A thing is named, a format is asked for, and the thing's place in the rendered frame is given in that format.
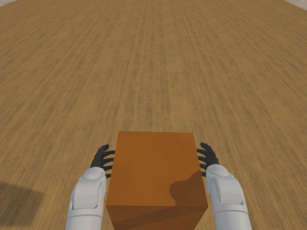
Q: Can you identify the robot left hand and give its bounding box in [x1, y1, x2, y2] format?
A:
[90, 144, 115, 178]

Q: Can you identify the carton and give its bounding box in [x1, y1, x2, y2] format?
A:
[106, 130, 208, 230]

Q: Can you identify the robot right forearm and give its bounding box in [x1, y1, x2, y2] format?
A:
[205, 164, 252, 230]

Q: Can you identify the robot right hand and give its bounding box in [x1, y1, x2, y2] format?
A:
[197, 142, 220, 177]

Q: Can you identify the robot left forearm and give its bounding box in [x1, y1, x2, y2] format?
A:
[65, 167, 106, 230]

